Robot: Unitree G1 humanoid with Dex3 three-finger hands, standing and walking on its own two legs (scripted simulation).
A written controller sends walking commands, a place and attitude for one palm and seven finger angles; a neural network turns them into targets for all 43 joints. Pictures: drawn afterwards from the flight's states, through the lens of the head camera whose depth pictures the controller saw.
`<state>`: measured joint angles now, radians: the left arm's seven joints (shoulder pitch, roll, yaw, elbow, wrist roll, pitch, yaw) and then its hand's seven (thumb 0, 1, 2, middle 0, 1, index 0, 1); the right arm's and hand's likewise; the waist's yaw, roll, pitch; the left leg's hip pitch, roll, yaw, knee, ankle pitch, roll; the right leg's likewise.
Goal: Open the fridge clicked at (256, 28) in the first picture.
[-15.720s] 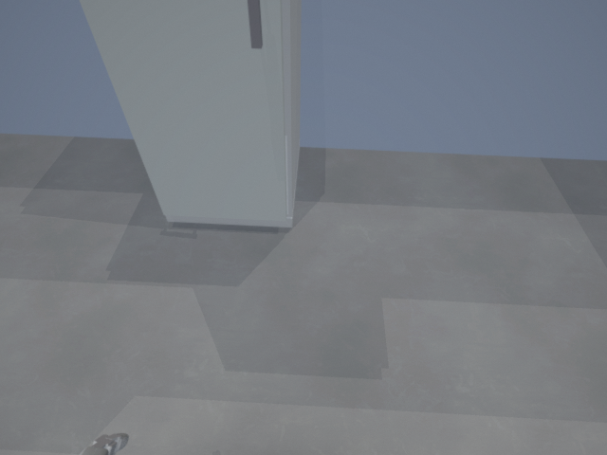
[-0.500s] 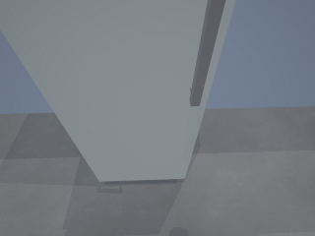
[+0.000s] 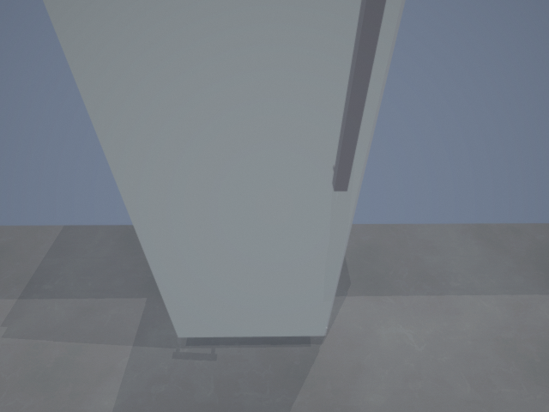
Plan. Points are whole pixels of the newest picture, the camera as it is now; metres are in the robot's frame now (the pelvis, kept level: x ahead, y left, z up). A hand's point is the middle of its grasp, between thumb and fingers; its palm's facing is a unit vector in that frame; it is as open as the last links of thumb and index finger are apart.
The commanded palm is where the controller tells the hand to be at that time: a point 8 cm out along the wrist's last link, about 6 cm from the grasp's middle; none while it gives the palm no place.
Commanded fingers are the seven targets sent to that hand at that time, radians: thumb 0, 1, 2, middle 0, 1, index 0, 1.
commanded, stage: come to a stop and stand still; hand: right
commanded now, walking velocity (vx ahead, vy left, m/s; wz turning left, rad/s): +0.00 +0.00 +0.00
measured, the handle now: (351, 100) +0.54 -0.08 +0.24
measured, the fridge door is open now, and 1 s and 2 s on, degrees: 0 0 0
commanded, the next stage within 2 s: look again from close up in 0.66 s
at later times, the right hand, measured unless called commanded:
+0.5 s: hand out of the picture -0.01 -0.26 -0.17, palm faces -0.01 +0.96 -0.29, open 7.3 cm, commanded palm none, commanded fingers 0.00 -0.90 -0.90 0.20 0.30 0.20 0.30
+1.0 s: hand out of the picture +0.03 -0.26 -0.16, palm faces +0.00 +0.95 -0.31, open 7.3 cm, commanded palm none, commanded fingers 0.00 -0.90 -0.90 0.20 0.30 0.20 0.30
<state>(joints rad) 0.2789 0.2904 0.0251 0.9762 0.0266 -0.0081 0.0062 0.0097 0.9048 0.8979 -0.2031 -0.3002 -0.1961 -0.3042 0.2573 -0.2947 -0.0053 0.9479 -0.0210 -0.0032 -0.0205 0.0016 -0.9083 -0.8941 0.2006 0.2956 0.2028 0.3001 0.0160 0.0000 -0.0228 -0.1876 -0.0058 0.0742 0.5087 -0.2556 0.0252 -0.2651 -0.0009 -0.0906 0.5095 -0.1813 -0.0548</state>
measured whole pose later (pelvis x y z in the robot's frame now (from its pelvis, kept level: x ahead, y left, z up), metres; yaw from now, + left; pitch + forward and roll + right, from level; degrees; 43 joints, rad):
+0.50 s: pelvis -0.01 -0.03 +0.01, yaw -1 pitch -3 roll +1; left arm 0.24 0.29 0.02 1.06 0.01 0.00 -0.01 0.01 0.90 0.90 -0.21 -0.30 -0.20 -0.30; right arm 0.31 -0.31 0.01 1.05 -0.03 0.01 -0.01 0.00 -0.91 -0.89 0.20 0.30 0.20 0.30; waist -0.01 0.01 0.02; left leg -0.19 0.03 0.07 0.43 -0.20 -0.01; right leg -0.26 0.04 -0.09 0.41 -0.12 -0.09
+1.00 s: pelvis +0.01 -0.03 +0.01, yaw -1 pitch -2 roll +0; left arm 0.16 0.30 0.01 1.09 0.01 -0.01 0.00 0.01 0.90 0.90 -0.21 -0.30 -0.20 -0.30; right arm 0.26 -0.31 0.01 1.08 -0.03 0.00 -0.02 0.00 -0.91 -0.89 0.20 0.30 0.20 0.30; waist -0.01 0.01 0.03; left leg -0.13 0.05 0.08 0.38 -0.20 -0.02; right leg -0.19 0.07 -0.08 0.32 -0.10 -0.09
